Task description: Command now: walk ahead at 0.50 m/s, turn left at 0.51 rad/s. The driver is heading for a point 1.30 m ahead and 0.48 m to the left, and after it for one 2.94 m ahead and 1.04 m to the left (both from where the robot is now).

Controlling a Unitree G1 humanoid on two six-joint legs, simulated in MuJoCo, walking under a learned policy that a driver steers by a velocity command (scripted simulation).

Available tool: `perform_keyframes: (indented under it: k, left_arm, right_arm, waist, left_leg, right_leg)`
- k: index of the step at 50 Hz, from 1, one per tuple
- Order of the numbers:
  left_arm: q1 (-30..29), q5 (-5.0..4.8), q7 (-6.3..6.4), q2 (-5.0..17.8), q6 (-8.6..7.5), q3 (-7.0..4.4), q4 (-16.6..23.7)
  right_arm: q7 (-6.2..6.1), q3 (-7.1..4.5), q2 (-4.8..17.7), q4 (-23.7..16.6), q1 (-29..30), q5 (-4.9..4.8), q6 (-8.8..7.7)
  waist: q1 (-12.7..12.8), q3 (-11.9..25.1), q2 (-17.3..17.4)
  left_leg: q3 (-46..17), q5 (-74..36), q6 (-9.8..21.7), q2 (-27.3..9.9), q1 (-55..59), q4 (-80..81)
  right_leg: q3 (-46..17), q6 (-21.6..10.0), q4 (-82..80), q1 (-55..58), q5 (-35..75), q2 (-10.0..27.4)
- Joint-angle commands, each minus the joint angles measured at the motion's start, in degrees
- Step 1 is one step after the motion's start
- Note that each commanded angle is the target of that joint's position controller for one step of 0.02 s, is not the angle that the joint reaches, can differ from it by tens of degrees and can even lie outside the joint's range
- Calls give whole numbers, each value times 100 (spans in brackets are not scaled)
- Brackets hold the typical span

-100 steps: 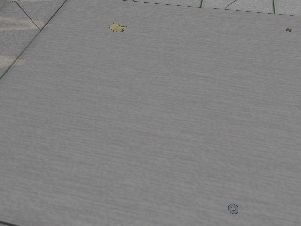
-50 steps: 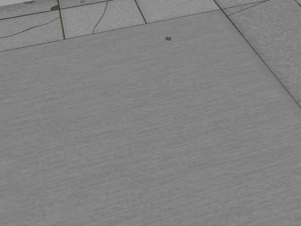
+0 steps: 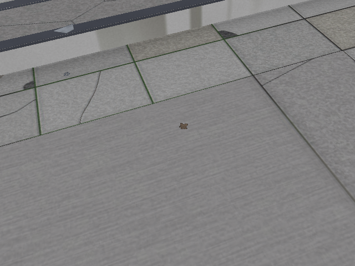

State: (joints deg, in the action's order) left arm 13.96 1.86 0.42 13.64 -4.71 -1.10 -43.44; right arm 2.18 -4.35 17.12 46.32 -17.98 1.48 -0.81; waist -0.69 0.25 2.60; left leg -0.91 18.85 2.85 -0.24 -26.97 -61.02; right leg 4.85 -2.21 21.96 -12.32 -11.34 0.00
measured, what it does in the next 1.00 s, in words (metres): walks ahead, turning left: left foot, then right foot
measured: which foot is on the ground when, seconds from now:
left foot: up 0.00-0.32, down 0.34-0.88, up 0.90-1.00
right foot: down 0.00-0.36, up 0.38-0.86, down 0.88-1.00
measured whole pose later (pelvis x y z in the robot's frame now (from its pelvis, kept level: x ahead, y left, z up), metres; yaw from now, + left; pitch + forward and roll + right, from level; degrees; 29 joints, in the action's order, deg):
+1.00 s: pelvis +0.53 +0.14 -0.01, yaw +31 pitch +1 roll +0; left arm 11.6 1.7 -0.5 14.7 -3.4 -2.0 -43.0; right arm 0.6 -2.9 16.9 46.2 -20.1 1.4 -2.4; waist -1.7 -1.7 2.1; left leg -4.9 20.8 4.2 4.9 -17.8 -63.7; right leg 2.6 -3.1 28.4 -18.7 -10.5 -2.1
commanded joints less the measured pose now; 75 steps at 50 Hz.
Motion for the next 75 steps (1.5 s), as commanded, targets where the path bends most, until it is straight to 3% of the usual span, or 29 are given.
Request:
perform_keyframes:
  k: [1, 7, 12, 14, 16, 17, 18, 19, 20, 21, 23, 28, 38, 41, 43, 44, 45, 46, 48, 50, 54, 64, 67, 69, 70, 71, 72, 73, 75]
  left_arm:
    - [391, -75, 7, 640, -158, -194, 109]
    - [620, -70, -12, 708, -140, -255, -119]
    - [926, -68, 25, 971, -62, -341, -337]
    - [978, -60, 55, 1125, 7, -370, -409]
    - [986, -69, 75, 1311, 113, -406, -437]
    - [931, -61, 72, 1272, 136, -386, -353]
    - [1144, -99, -5, 632, 115, -232, 0]
    - [760, -46, -58, 806, 68, -271, 307]
    - [92, -34, -76, 935, 46, -296, 449]
    - [108, -90, -80, 817, -16, -232, 436]
    - [371, 36, -65, 773, 70, -222, 302]
    - [143, 100, -136, 599, 357, -196, 388]
    - [-1667, 8, -226, 559, 207, -91, 939]
    - [-1168, 1, -195, 696, 147, -146, 822]
    - [43, 28, -78, 936, 61, -274, 449]
    - [931, 125, 16, 1284, 10, -356, 379]
    - [1191, 174, 24, 1906, 57, -512, 277]
    - [894, -9, -39, 1464, 124, -455, 253]
    - [213, -37, -91, 782, 108, -292, 289]
    - [196, -50, -76, 636, 42, -231, 122]
    - [555, -147, -134, 750, -121, -260, -172]
    - [1305, -130, -127, 873, -47, -278, -728]
    - [1242, -103, -80, 963, 3, -294, -828]
    - [1158, -125, -61, 964, 49, -278, -877]
    - [1089, -148, -58, 813, 41, -218, -743]
    - [1584, -281, -90, 203, 38, -79, -523]
    - [1390, -104, -42, 822, 80, -245, -630]
    - [1013, -83, -61, 840, 83, -276, -541]
    - [711, -93, -123, 598, 92, -220, -528]
  right_arm:
    - [100, -38, 166, -426, 104, 48, 54]
    - [242, 74, 29, -834, 1208, 50, 86]
    - [306, 139, 66, -1140, 1895, 83, 62]
    - [248, 105, 150, -1152, 1757, 115, 66]
    - [141, -11, 340, -896, 747, 149, 6]
    - [50, -137, 583, -576, -244, 201, -39]
    - [-46, -319, 1285, -570, -527, 197, -36]
    - [-74, -394, 1595, -746, -550, -15, 13]
    - [-115, -372, 1456, -626, -460, -78, 54]
    - [-161, -286, 1134, -568, -205, -103, 43]
    - [-190, -150, 712, -586, 255, -136, -24]
    - [-143, -151, 752, -516, 27, -138, -205]
    - [-235, -155, 783, -279, -943, -86, -218]
    - [-278, -135, 845, -264, -727, -70, -254]
    - [-249, -109, 853, -207, -608, -78, -287]
    - [-219, -11, 552, -333, -626, -102, -321]
    - [-208, 58, 127, -408, -1404, -254, -310]
    - [-254, 26, 550, -271, -1233, -37, -272]
    - [-171, 47, 507, -351, -409, -3, -264]
    - [-89, 73, 417, -363, -306, 60, -177]
    - [-16, 132, 281, -371, -85, 115, -82]
    - [13, 335, 81, -863, 1855, 22, -159]
    - [-44, 287, 200, -831, 1707, 44, -194]
    - [-128, 178, 360, -402, 495, 118, -279]
    - [-197, 65, 691, -161, -510, 226, -332]
    - [-245, -102, 1313, -115, -951, 290, -309]
    - [-216, -88, 1096, -90, -766, 1, -231]
    - [-202, -11, 801, -125, -233, -62, -219]
    - [-177, 110, 328, -103, 216, -42, -303]
  waist:
    - [64, -56, -833]
    - [201, -339, -779]
    - [357, -524, -749]
    - [249, -343, -835]
    - [-220, 319, -812]
    - [-669, 895, -488]
    - [-510, 1532, 690]
    - [-571, 2010, 814]
    - [-629, 1230, 117]
    - [-376, 514, -56]
    - [139, 38, -204]
    - [208, 42, -86]
    - [-470, -241, 129]
    - [-173, -197, 228]
    - [430, 366, -44]
    - [782, 1112, -505]
    - [423, 1652, -1910]
    - [322, 1165, -1197]
    - [200, 93, -366]
    - [26, -79, -758]
    - [-35, -60, -796]
    - [402, -401, -736]
    - [229, -366, -726]
    - [-316, 271, -509]
    - [-714, 926, -155]
    - [-550, 1605, 1161]
    - [-537, 1462, 710]
    - [-295, 583, 355]
    - [-19, -42, 137]
  left_leg:
    - [-160, -485, -124, -328, -1290, -281]
    - [111, -1520, -220, -391, -1443, 974]
    - [673, -1318, 156, -222, -832, 2246]
    - [924, -764, 396, 102, -346, 2462]
    - [1001, -382, 700, 572, 899, 2794]
    - [617, -483, 909, 490, 2347, 3118]
    - [-1857, 263, 1462, -1205, 4166, 3320]
    - [-4479, -310, 2020, -2048, 4675, 4282]
    - [-3551, -767, 1839, -1815, 4304, 4392]
    - [-2769, -1426, 1680, -1654, 3419, 4401]
    - [-1850, -2429, 1311, -1011, 2170, 4544]
    - [-1466, -2542, 1297, -599, 1581, 4863]
    - [-1804, -3046, 1005, -684, 2616, 4465]
    - [-1865, -3660, 726, -814, 2494, 4176]
    - [-1464, -4552, 503, -403, 2326, 2668]
    - [-1173, -3262, 366, -106, 1620, 1149]
    - [-546, 585, 109, 945, -114, -571]
    - [-754, 911, 171, 645, -771, -1085]
    - [-720, 108, 153, 225, -716, -826]
    - [-569, -44, 75, -1, -436, -375]
    - [-269, -363, -74, -122, -627, -2]
    - [422, -1559, -104, -227, -446, 2569]
    - [467, -1070, 142, -61, 5, 2924]
    - [561, -1062, 396, 219, 1599, 3477]
    - [-297, -674, 673, -581, 3029, 3555]
    - [-2955, -11, 1327, -2257, 4536, 4014]
    - [-3778, 18, 1446, -2331, 4192, 4505]
    - [-2839, -78, 1328, -2070, 3494, 4546]
    - [-1722, -882, 1003, -1508, 2403, 4921]
  right_leg:
    - [-1108, -568, -1193, 992, 1305, 1494]
    - [-65, -575, -1301, 990, 1752, 1379]
    - [468, -416, -1028, 1354, 2462, 1530]
    - [714, -325, -328, 1642, 4186, 1552]
    - [884, -274, 1394, 1594, 5204, 1516]
    - [971, -111, 2863, 751, 4169, 1377]
    - [939, 179, 4836, -1433, 208, 793]
    - [-137, 362, 6001, -2709, -2055, -102]
    - [-685, 298, 6035, -3289, -1465, 264]
    - [-624, 267, 5569, -3163, -937, 495]
    - [-660, 317, 4734, -2362, -767, 737]
    - [-510, 536, 3866, -2197, -262, 678]
    - [-493, 425, 1473, -2465, 968, 254]
    - [-460, 131, 947, -1305, 578, 54]
    - [-371, -132, 444, 304, 377, -99]
    - [-1540, -435, 301, 1564, -496, 993]
    - [-4327, -1207, -302, 2813, -928, 2403]
    - [-4977, -1252, -650, 2316, -1466, 2356]
    - [-3265, -1024, -792, 1064, -767, 1798]
    - [-2282, -783, -962, 586, 277, 1317]
    - [-1659, -912, -1202, 618, 1373, 1193]
    - [-907, -771, -1220, 1060, 2256, 1118]
    - [-900, -684, -734, 1398, 3161, 1297]
    - [-581, -501, 757, 1240, 4107, 1013]
    - [-391, -381, 2160, 318, 2906, 771]
    - [14, -108, 4259, -1661, -532, -185]
    - [-647, -178, 4915, -2289, -1746, -256]
    - [-789, -228, 4969, -2526, -1333, 67]
    - [-735, -195, 4335, -2174, -777, 416]
Velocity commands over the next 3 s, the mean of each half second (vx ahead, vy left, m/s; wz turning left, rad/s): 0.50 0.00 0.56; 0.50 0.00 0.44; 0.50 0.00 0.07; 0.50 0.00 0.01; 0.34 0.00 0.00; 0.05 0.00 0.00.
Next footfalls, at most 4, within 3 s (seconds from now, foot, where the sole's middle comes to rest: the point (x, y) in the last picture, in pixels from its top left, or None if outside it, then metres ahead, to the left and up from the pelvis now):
0.34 left None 0.31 0.14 -0.78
0.88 right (167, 229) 0.65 0.11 -0.78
1.40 left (95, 204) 0.78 0.42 -0.78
1.94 right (105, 140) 1.13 0.42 -0.78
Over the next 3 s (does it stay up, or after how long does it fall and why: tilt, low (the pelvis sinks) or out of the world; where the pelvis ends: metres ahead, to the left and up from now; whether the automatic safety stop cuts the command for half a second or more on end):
stays up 1.21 0.56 0.00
